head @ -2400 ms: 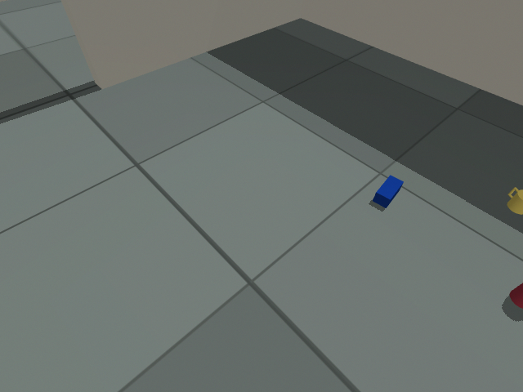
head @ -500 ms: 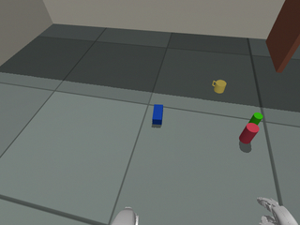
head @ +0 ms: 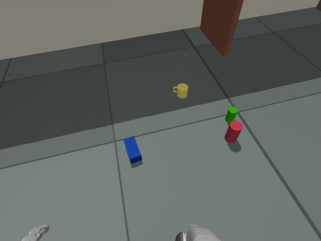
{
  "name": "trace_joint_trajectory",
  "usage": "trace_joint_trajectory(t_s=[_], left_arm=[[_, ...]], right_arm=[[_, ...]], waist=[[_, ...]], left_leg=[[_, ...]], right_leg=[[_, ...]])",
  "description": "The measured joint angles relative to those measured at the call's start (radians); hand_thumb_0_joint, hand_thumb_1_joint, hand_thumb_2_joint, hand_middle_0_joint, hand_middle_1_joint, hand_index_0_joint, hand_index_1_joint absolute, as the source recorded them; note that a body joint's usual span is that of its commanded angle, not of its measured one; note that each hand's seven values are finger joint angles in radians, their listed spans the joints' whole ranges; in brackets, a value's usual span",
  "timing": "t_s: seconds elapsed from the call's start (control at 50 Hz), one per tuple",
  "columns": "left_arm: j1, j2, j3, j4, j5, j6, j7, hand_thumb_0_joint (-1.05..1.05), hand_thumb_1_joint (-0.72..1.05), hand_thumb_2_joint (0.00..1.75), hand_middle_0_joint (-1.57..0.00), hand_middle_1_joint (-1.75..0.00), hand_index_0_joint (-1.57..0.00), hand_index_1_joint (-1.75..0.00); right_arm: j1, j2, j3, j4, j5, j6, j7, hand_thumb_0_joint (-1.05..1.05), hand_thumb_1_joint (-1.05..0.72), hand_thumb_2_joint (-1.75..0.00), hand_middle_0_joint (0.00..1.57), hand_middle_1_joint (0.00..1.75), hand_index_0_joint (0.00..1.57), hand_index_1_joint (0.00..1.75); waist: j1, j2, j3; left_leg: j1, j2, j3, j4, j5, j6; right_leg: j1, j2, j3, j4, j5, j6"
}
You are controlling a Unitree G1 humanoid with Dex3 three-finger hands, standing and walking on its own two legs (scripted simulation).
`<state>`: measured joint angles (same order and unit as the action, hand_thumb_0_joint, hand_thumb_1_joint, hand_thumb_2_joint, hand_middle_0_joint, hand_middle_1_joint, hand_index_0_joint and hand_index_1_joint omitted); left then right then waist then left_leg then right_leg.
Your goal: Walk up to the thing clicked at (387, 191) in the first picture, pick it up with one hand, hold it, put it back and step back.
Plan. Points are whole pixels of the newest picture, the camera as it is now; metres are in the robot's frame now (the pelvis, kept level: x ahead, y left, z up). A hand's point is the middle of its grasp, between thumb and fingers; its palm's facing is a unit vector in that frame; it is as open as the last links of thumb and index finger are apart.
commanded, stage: walk up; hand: left
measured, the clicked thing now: (132, 149) +0.76 +0.18 -0.71
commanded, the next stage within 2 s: none
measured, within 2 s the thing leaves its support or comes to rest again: neither
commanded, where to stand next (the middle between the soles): +0.43 +0.48 m, yaw -71 degrees
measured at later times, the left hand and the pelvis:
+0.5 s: hand out of the picture +0.36 +0.54 -0.11, palm faces -0.29 -0.73 -0.62, open 7.4 cm; pelvis +0.16 +0.25 +0.00, yaw -19 degrees
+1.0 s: hand out of the picture +0.50 +0.66 -0.11, palm faces -0.52 -0.55 -0.65, open 7.4 cm; pelvis +0.27 +0.43 -0.02, yaw -38 degrees
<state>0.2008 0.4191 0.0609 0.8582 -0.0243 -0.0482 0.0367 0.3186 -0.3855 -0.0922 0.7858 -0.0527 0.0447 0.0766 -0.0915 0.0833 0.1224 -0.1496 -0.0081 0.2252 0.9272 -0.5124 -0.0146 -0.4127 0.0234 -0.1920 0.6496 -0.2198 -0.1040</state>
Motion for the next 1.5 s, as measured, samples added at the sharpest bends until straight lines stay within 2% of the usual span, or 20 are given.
trace_joint_trajectory(t_s=[0.04, 0.08, 0.22, 0.32, 0.38, 0.44, 0.5, 0.6, 0.68, 0.72, 0.8, 0.92, 1.0, 1.08, 1.12, 1.18, 1.22, 1.3, 1.38, 1.5], left_arm=[[0.008, -0.015, -0.001, -0.023, 0.006, 0.001, 0.024, 0.01, 0.90, 0.90, -0.20, -0.30, -0.20, -0.30], [0.023, -0.032, -0.009, -0.024, 0.001, 0.004, 0.050, 0.01, 0.90, 0.90, -0.20, -0.30, -0.20, -0.30], [0.144, -0.078, -0.036, 0.010, 0.034, -0.023, 0.040, 0.01, 0.90, 0.90, -0.21, -0.30, -0.21, -0.31], [0.152, -0.015, -0.010, -0.035, 0.054, -0.024, 0.039, 0.01, 0.89, 0.90, -0.21, -0.30, -0.21, -0.31], [0.110, 0.076, 0.029, -0.038, 0.057, -0.001, 0.067, 0.01, 0.89, 0.90, -0.21, -0.30, -0.21, -0.31], [0.070, 0.113, 0.045, -0.031, 0.044, 0.019, 0.095, 0.01, 0.90, 0.90, -0.20, -0.30, -0.20, -0.30], [0.058, 0.122, 0.042, -0.034, 0.021, 0.009, 0.078, 0.01, 0.90, 0.90, -0.20, -0.30, -0.20, -0.30], [0.103, 0.083, 0.016, -0.060, 0.010, 0.001, 0.055, 0.01, 0.90, 0.90, -0.20, -0.30, -0.20, -0.30], [0.150, 0.045, -0.006, -0.088, 0.021, -0.009, 0.053, 0.01, 0.90, 0.90, -0.20, -0.30, -0.20, -0.30], [0.151, 0.025, -0.007, -0.110, 0.035, -0.021, 0.063, 0.01, 0.90, 0.90, -0.20, -0.30, -0.20, -0.31], [0.157, 0.022, -0.012, -0.146, 0.039, -0.026, 0.086, 0.01, 0.90, 0.90, -0.21, -0.30, -0.21, -0.31], [0.186, 0.007, -0.022, -0.151, 0.046, -0.020, 0.092, 0.01, 0.89, 0.90, -0.21, -0.30, -0.21, -0.31], [0.205, 0.027, -0.029, -0.154, 0.068, -0.024, 0.088, 0.01, 0.89, 0.90, -0.21, -0.30, -0.21, -0.31], [0.207, 0.064, -0.024, -0.160, 0.076, -0.028, 0.089, 0.01, 0.89, 0.90, -0.21, -0.30, -0.21, -0.31], [0.174, 0.095, -0.009, -0.138, 0.068, -0.015, 0.096, 0.01, 0.89, 0.90, -0.21, -0.30, -0.21, -0.31], [0.143, 0.087, 0.002, -0.073, 0.054, 0.010, 0.127, 0.01, 0.89, 0.90, -0.21, -0.30, -0.21, -0.31], [0.136, 0.088, 0.001, -0.039, 0.038, 0.011, 0.123, 0.01, 0.90, 0.90, -0.20, -0.30, -0.20, -0.31], [0.126, 0.077, 0.009, -0.019, 0.026, 0.020, 0.071, 0.01, 0.90, 0.90, -0.20, -0.30, -0.20, -0.30], [0.120, 0.047, 0.009, -0.026, 0.045, 0.034, 0.010, 0.01, 0.90, 0.90, -0.20, -0.30, -0.20, -0.30], [0.113, 0.015, 0.006, -0.007, 0.047, 0.059, -0.049, 0.01, 0.90, 0.90, -0.20, -0.30, -0.20, -0.30]], right_arm=[[-0.009, 0.019, 0.018, -0.018, 0.006, 0.018, -0.002, 0.01, -0.91, -0.89, 0.20, 0.30, 0.20, 0.30], [-0.027, 0.025, 0.036, -0.028, 0.007, 0.030, 0.007, 0.01, -0.91, -0.89, 0.20, 0.30, 0.20, 0.30], [-0.159, -0.060, 0.018, -0.134, -0.006, 0.011, 0.053, 0.01, -0.91, -0.89, 0.20, 0.30, 0.20, 0.30], [-0.194, -0.120, -0.029, -0.147, -0.006, 0.013, 0.061, 0.01, -0.91, -0.89, 0.20, 0.30, 0.20, 0.30], [-0.184, -0.087, -0.036, -0.137, -0.020, 0.001, 0.049, 0.00, -0.91, -0.89, 0.20, 0.30, 0.20, 0.30], [-0.155, -0.048, -0.010, -0.111, -0.011, 0.003, 0.039, 0.00, -0.91, -0.89, 0.20, 0.30, 0.20, 0.30], [-0.116, -0.012, 0.009, -0.092, -0.018, 0.022, 0.033, 0.01, -0.91, -0.89, 0.20, 0.30, 0.20, 0.30], [-0.052, -0.033, 0.010, -0.110, -0.030, 0.030, 0.029, 0.01, -0.91, -0.89, 0.20, 0.30, 0.20, 0.30], [-0.035, -0.074, -0.007, -0.137, -0.031, 0.048, 0.027, 0.01, -0.90, -0.89, 0.20, 0.30, 0.20, 0.30], [-0.052, -0.088, -0.018, -0.133, -0.024, 0.058, 0.019, 0.01, -0.91, -0.89, 0.20, 0.30, 0.20, 0.30], [-0.080, -0.064, -0.009, -0.129, -0.018, 0.085, 0.010, 0.01, -0.91, -0.89, 0.20, 0.30, 0.20, 0.30], [-0.148, -0.076, -0.006, -0.172, -0.011, 0.090, 0.028, 0.01, -0.91, -0.89, 0.20, 0.30, 0.20, 0.30], [-0.188, -0.110, -0.024, -0.197, -0.005, 0.093, 0.034, 0.01, -0.91, -0.89, 0.20, 0.30, 0.20, 0.30], [-0.210, -0.151, -0.051, -0.205, -0.001, 0.084, 0.035, 0.01, -0.91, -0.89, 0.20, 0.30, 0.20, 0.30], [-0.211, -0.133, -0.059, -0.192, -0.006, 0.063, 0.028, 0.01, -0.91, -0.89, 0.20, 0.30, 0.20, 0.30], [-0.177, -0.097, -0.028, -0.164, 0.002, 0.049, 0.020, 0.01, -0.91, -0.89, 0.20, 0.30, 0.20, 0.30], [-0.156, -0.049, -0.012, -0.139, 0.001, 0.057, 0.010, 0.01, -0.91, -0.89, 0.20, 0.30, 0.20, 0.30], [-0.090, 0.010, 0.020, -0.085, 0.018, 0.023, -0.015, 0.01, -0.91, -0.89, 0.20, 0.30, 0.20, 0.30], [-0.008, 0.000, 0.030, -0.012, 0.035, -0.029, -0.043, 0.01, -0.90, -0.89, 0.21, 0.30, 0.21, 0.30], [0.047, -0.024, 0.012, 0.069, 0.045, -0.074, -0.074, 0.01, -0.90, -0.89, 0.21, 0.30, 0.20, 0.30]], waist=[[0.024, 0.011, 0.011], [0.050, 0.012, 0.012], [0.068, 0.071, -0.010], [0.095, 0.092, -0.015], [0.095, -0.010, 0.015], [0.075, -0.029, 0.041], [0.038, -0.049, 0.044], [-0.008, -0.047, 0.026], [-0.027, -0.011, 0.002], [-0.016, 0.047, 0.029], [0.055, 0.058, 0.040], [0.083, 0.058, 0.020], [0.094, 0.061, 0.006], [0.109, 0.054, -0.001], [0.123, -0.007, 0.041], [0.124, 0.012, 0.053], [0.097, 0.003, 0.049], [0.063, -0.045, 0.026], [0.057, -0.065, -0.014], [0.039, -0.101, -0.042]], left_leg=[[-0.162, -0.019, -0.154, 0.345, -0.041, -0.047], [-0.290, -0.004, -0.264, 0.525, -0.006, -0.044], [-0.446, 0.175, -0.416, 0.105, 0.219, 0.007], [-0.384, 0.171, -0.355, -0.091, 0.277, 0.017], [-0.367, 0.105, -0.267, -0.027, 0.148, -0.054], [-0.351, 0.120, -0.225, -0.014, 0.134, -0.034], [-0.304, 0.112, -0.179, -0.111, 0.169, 0.010], [-0.241, 0.076, -0.069, -0.205, 0.178, 0.064], [-0.254, 0.061, 0.005, -0.133, 0.106, 0.092], [-0.297, 0.076, -0.048, -0.001, 0.052, 0.081], [-0.431, 0.037, -0.208, 0.343, -0.031, 0.009], [-0.516, 0.115, -0.318, 0.389, 0.084, 0.007], [-0.482, 0.142, -0.324, 0.297, 0.069, 0.014], [-0.401, 0.103, -0.288, 0.150, -0.041, 0.015], [-0.391, 0.057, -0.213, 0.183, -0.062, -0.014], [-0.376, 0.096, -0.169, 0.203, -0.058, 0.012], [-0.350, 0.102, -0.145, 0.142, -0.022, 0.035], [-0.288, 0.077, -0.071, -0.029, 0.070, 0.070], [-0.226, 0.062, -0.001, -0.165, 0.129, 0.082], [-0.096, 0.052, 0.089, -0.377, 0.217, 0.011]], right_leg=[[0.005, -0.002, 0.014, 0.056, -0.041, 0.004], [0.048, -0.011, 0.044, 0.046, -0.056, 0.016], [0.118, -0.057, 0.225, -0.033, -0.052, 0.136], [0.059, -0.099, 0.337, 0.060, -0.133, 0.167], [-0.038, -0.148, 0.429, 0.273, -0.239, 0.110], [-0.164, -0.077, 0.327, 0.562, -0.287, 0.062], [-0.224, -0.051, 0.196, 0.616, -0.230, 0.064], [-0.181, -0.046, 0.085, 0.396, -0.211, 0.084], [-0.063, -0.046, 0.068, 0.143, -0.135, 0.055], [-0.046, -0.017, 0.067, 0.139, -0.104, 0.048], [-0.050, -0.015, 0.137, 0.183, -0.127, 0.065], [-0.080, -0.066, 0.263, 0.176, -0.103, 0.120], [-0.153, -0.097, 0.361, 0.230, -0.115, 0.137], [-0.239, -0.128, 0.473, 0.273, -0.116, 0.159], [-0.261, -0.151, 0.555, 0.318, -0.123, 0.122], [-0.306, -0.058, 0.423, 0.548, -0.267, 0.095], [-0.313, -0.027, 0.310, 0.664, -0.261, 0.091], [-0.256, 0.020, 0.207, 0.680, -0.188, 0.084], [-0.183, 0.047, 0.241, 0.640, -0.118, 0.089], [-0.072, 0.009, 0.306, 0.456, -0.027, 0.102]])
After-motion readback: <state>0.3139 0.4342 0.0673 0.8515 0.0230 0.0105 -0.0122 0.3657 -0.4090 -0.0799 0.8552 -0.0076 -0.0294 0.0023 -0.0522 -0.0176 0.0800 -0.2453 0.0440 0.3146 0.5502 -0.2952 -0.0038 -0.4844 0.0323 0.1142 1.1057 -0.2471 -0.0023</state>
